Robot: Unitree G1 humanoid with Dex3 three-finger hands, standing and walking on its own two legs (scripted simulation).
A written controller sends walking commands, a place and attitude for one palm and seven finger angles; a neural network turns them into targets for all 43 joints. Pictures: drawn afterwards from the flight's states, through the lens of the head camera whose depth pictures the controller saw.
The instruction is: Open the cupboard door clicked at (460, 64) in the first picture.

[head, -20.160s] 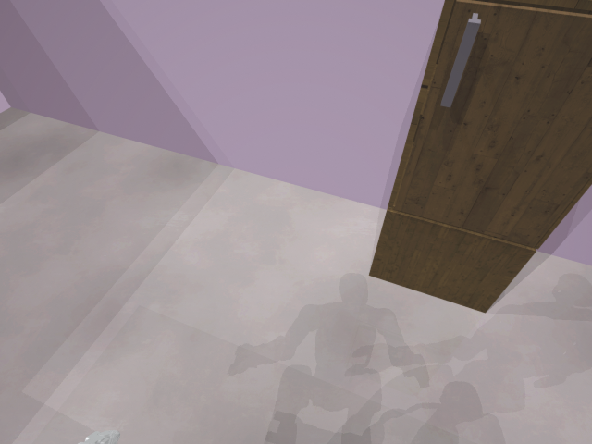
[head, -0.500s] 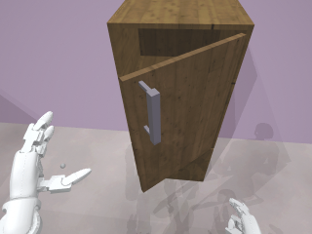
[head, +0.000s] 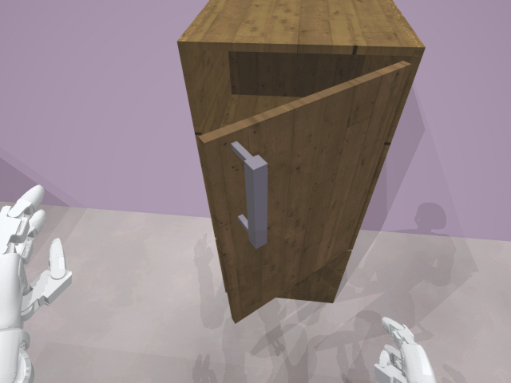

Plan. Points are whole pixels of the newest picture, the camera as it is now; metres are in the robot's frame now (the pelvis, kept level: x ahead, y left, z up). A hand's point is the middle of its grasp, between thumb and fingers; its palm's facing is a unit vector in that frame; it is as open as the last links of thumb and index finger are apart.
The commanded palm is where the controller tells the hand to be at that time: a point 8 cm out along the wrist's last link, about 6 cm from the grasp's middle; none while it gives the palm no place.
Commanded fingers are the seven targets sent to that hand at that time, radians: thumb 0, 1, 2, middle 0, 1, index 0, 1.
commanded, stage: draw the hand back to the body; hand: left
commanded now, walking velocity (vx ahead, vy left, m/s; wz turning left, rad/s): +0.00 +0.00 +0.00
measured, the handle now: (248, 198) +0.35 +0.06 +0.14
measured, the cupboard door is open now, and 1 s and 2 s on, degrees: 40 40 40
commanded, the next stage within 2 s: step back with the hand held close in 0.22 s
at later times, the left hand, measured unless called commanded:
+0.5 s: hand (66, 271) +0.19 +0.26 +0.15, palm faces +0.41 -0.78 -0.47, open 7.4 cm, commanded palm +0.13 +0.30 +0.17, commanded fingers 0.00 0.90 0.90 -0.20 -0.30 -0.20 -0.30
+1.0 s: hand out of the picture +0.10 +0.29 +0.15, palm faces +0.43 -0.76 -0.48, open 7.4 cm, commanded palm +0.04 +0.32 +0.17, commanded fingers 0.00 0.90 0.90 -0.20 -0.30 -0.20 -0.30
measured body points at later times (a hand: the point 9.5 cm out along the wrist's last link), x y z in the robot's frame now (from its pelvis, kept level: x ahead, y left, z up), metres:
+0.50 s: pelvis -0.01 +0.00 +0.00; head +0.00 -0.02 +0.45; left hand +0.16 +0.30 +0.18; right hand +0.18 -0.23 -0.09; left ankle -0.02 +0.11 -0.74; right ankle -0.03 -0.11 -0.74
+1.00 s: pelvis -0.10 +0.02 -0.02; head -0.07 +0.04 +0.43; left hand +0.07 +0.33 +0.17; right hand +0.07 -0.22 -0.09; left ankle -0.02 +0.11 -0.74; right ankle -0.03 -0.11 -0.74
